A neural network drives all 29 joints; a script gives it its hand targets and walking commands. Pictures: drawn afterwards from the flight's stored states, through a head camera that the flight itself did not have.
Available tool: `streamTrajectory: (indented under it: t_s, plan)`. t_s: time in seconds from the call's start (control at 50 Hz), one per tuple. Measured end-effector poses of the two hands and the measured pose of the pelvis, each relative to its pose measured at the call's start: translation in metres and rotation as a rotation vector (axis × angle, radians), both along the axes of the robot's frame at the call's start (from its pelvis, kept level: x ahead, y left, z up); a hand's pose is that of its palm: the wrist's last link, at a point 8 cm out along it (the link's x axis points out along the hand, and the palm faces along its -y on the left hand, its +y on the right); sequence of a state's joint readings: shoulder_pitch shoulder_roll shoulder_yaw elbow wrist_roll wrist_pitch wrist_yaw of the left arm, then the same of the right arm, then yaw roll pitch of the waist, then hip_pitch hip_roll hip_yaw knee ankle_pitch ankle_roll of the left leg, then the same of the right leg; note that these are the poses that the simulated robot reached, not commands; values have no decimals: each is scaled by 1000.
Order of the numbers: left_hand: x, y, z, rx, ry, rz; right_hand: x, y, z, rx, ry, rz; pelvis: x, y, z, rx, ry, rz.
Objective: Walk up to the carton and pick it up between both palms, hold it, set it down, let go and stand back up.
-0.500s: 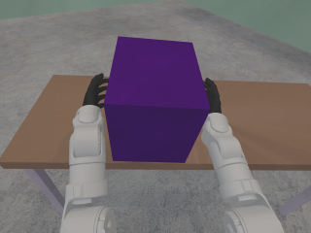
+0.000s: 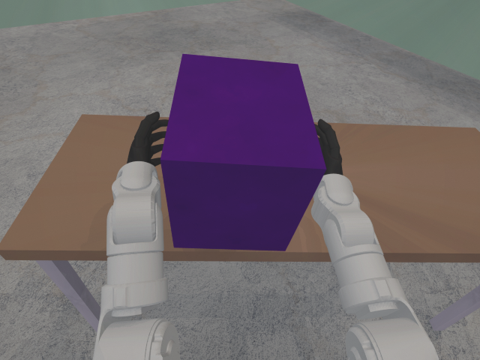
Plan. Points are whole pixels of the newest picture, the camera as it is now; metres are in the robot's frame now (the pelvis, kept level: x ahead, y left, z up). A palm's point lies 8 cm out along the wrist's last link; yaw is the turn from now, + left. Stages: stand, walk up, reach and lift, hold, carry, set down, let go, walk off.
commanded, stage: hold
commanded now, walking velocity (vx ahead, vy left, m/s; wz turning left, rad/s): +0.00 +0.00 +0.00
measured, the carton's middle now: (235, 156) +0.41 +0.00 +0.14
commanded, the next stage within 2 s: set down in 1.06 s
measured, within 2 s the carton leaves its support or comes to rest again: neither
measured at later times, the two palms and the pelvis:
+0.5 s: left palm (143, 163) +0.36 +0.15 +0.17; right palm (327, 171) +0.35 -0.14 +0.16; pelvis +0.00 +0.00 +0.00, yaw +0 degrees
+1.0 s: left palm (144, 170) +0.36 +0.15 +0.15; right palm (321, 176) +0.36 -0.14 +0.14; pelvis +0.00 +0.00 +0.00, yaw +0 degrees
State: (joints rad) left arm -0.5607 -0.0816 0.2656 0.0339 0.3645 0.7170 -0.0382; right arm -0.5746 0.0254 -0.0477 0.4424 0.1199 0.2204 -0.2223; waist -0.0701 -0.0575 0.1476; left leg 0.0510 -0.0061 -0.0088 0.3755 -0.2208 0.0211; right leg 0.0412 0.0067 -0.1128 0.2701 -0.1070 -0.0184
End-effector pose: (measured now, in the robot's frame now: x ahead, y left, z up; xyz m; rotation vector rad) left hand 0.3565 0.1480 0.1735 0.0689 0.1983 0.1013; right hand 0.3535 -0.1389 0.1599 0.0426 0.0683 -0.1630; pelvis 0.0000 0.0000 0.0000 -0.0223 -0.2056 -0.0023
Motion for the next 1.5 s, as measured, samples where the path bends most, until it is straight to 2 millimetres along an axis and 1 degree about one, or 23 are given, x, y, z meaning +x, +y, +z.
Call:
streamTrajectory:
  t_s: [0.84,0.94,1.0,1.08,1.2,1.36,1.44,1.5]
  plan:
    - [0,0,-1,0,2,-1,0,0,0,0,-1,-1,-1,-1,0,1,1,1]
    - [5,2,-16,-5,77,1,5,1,-16,-5,73,2,-3,-1,0,5,0,-4]
    - [6,3,-20,-2,76,-3,5,3,-19,3,71,2,-4,0,0,2,13,1]
    - [5,2,-18,7,43,-9,5,2,-14,4,37,0,-5,1,0,-2,22,4]
    - [-5,1,-6,6,1,10,0,0,-2,-1,-3,14,-5,1,0,-2,17,5]
    - [-4,3,-3,-11,-25,25,3,3,2,-23,-36,25,-8,-2,1,8,34,3]
    - [1,5,-6,-4,-40,32,10,6,-4,-28,-58,34,-7,-3,1,11,46,7]
    - [5,7,-16,2,-29,40,17,7,-14,-30,-53,43,-4,-4,2,13,57,11]
